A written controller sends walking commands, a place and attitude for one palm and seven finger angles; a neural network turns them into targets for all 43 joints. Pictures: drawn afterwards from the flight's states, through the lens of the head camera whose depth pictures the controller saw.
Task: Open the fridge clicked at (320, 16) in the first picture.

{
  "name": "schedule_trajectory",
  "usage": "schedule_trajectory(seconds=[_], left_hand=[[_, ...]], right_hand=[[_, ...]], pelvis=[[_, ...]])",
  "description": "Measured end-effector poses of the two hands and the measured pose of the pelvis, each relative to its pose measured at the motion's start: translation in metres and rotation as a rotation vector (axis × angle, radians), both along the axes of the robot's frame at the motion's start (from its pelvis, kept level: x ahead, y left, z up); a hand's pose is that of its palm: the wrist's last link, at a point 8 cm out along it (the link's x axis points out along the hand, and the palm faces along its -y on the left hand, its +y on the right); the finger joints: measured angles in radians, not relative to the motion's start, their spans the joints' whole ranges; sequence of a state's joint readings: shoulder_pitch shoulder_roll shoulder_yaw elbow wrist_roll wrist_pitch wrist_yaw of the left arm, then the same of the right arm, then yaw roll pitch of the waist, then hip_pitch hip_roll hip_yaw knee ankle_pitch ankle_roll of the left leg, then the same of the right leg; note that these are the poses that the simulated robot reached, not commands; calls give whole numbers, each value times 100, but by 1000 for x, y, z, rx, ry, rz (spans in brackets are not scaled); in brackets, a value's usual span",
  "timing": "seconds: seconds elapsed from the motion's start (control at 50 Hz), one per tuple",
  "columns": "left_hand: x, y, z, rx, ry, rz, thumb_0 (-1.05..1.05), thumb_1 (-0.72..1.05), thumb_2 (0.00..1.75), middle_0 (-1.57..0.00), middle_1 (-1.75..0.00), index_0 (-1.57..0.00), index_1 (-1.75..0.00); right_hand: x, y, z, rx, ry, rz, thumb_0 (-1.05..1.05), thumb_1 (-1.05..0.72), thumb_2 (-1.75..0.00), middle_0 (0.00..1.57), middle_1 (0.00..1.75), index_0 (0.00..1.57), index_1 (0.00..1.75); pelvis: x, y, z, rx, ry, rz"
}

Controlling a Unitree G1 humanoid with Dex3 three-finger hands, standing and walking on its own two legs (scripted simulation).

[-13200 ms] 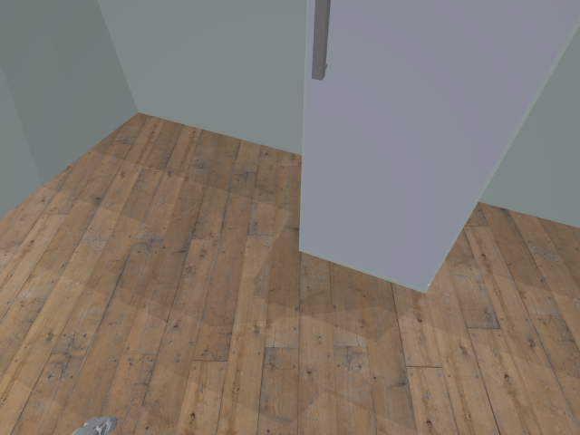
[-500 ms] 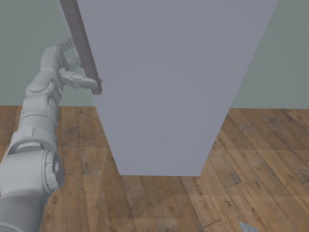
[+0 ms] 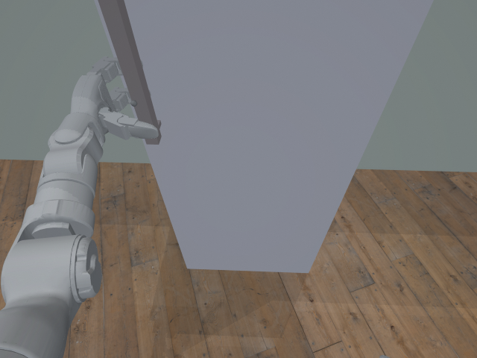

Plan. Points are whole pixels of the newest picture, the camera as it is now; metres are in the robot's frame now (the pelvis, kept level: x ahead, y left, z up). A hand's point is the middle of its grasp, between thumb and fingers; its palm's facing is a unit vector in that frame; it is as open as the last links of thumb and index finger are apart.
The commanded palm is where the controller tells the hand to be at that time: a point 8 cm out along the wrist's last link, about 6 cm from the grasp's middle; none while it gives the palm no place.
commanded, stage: slide the fingers in behind the handle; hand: left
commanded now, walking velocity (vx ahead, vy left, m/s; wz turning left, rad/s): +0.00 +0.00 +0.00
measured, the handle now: (133, 54) +0.53 +0.17 +0.25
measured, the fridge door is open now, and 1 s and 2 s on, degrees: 0 0 0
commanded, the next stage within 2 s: grip the handle and tug to test in 0.54 s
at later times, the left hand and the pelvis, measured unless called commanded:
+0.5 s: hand (139, 102) +0.46 +0.16 +0.20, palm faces -0.04 -1.00 +0.01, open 14.1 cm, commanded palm +0.44 +0.22 +0.21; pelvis +0.00 +0.00 +0.00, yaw +0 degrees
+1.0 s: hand (140, 101) +0.47 +0.16 +0.20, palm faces -0.02 -1.00 +0.01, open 11.2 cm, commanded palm +0.44 +0.21 +0.21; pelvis +0.01 +0.00 +0.00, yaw -1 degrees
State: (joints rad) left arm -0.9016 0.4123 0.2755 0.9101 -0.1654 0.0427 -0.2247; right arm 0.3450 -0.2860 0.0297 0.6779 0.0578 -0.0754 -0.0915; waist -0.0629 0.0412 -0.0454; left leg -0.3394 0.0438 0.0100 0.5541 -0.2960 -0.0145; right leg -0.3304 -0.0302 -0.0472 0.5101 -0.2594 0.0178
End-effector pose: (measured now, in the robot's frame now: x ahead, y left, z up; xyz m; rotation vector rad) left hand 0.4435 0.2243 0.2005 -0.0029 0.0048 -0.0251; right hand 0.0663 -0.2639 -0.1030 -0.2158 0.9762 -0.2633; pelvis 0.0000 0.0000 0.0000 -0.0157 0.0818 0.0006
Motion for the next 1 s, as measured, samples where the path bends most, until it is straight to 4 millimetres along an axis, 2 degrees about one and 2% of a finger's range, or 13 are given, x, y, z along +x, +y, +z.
schedule_trajectory(seconds=[0.4,0.72,0.84,1.0], left_hand=[[1,-7,0,-8,-7,-6,-1,-50,30,-26,-119,-27,-119],[2,-8,-1,-12,-12,-13,-1,-49,31,-27,-119,-27,-118],[1,-10,-1,-11,-10,-1,-1,-36,36,-26,-119,-26,-119],[3,-10,0,-3,-1,6,-1,-5,50,-29,-123,-29,-124]], right_hand=[[10,11,0,22,-30,13,1,-91,-90,20,30,20,30],[5,7,3,16,-28,-17,1,-91,-90,20,30,20,30],[5,7,2,18,-26,-22,1,-91,-90,20,30,20,30],[11,7,1,19,-20,-10,1,-91,-90,20,30,20,30]], pelvis=[[2,3,0,1,-2,-5],[3,3,1,1,-6,-19],[5,3,1,1,-11,-20],[7,3,2,1,-6,-14]])
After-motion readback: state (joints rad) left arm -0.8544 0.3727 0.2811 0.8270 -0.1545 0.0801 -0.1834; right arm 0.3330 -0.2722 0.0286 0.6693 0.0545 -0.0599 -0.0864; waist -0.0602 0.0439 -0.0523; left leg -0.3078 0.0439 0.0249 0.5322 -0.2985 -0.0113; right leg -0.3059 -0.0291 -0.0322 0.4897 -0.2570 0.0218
